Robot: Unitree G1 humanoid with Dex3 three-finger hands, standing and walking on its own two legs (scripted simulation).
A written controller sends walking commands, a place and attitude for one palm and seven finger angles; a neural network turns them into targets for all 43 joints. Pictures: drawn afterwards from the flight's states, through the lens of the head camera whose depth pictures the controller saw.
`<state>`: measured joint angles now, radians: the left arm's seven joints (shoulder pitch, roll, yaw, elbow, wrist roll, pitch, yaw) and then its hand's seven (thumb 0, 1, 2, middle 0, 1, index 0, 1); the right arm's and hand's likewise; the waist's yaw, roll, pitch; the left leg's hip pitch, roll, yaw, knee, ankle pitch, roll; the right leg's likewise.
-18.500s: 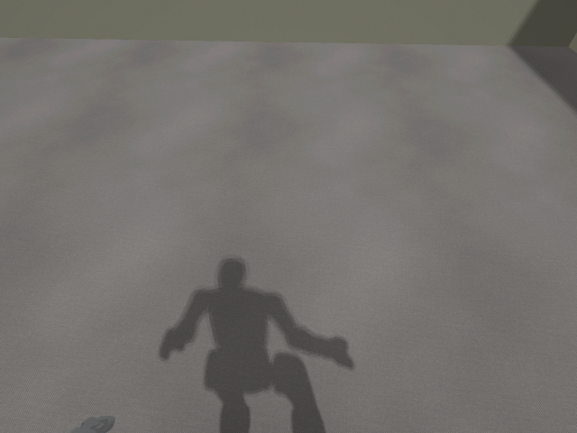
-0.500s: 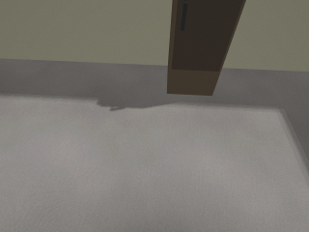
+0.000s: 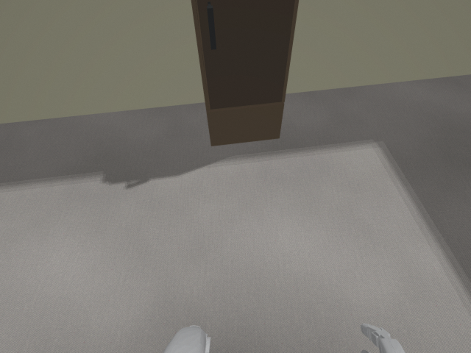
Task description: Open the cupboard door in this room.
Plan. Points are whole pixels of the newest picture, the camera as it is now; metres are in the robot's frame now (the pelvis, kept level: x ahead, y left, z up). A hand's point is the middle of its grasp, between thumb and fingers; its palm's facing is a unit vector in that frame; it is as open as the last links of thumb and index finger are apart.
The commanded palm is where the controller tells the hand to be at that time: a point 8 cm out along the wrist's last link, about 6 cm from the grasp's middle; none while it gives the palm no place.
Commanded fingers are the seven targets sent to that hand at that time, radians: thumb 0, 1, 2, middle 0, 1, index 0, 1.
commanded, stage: walk to a spot facing it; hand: left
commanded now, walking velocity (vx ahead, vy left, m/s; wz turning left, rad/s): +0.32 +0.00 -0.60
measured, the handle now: (211, 26) +1.19 +0.24 -0.06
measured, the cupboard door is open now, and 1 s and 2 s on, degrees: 0 0 0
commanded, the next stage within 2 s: turn to face it in 1.40 s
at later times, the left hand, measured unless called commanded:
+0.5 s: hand (154, 245) +0.34 +0.24 -0.17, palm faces -0.31 -0.92 -0.22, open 7.4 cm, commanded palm none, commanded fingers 0.00 0.90 0.90 -0.20 -0.30 -0.20 -0.30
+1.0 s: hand (227, 189) +0.52 +0.09 -0.17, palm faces -0.57 -0.79 -0.24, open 7.2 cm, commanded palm none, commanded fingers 0.00 0.90 0.90 -0.20 -0.30 -0.20 -0.30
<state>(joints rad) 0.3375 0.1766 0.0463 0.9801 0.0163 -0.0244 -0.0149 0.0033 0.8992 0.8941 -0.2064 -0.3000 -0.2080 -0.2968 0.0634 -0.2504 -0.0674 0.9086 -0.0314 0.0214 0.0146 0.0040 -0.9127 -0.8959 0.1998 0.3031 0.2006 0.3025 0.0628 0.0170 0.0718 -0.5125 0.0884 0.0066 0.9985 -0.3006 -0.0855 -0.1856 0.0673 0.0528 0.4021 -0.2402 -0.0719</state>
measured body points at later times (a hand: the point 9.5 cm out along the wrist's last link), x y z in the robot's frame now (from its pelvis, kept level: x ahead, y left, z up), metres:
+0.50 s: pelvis +0.16 +0.07 +0.00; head +0.21 +0.08 +0.45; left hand +0.36 +0.29 -0.15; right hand +0.06 -0.16 -0.13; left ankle +0.11 +0.17 -0.74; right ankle +0.15 -0.10 -0.64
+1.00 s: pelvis +0.35 -0.04 -0.01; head +0.39 -0.06 +0.44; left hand +0.55 +0.13 -0.16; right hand +0.30 -0.29 -0.15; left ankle +0.52 +0.06 -0.68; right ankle +0.30 -0.10 -0.74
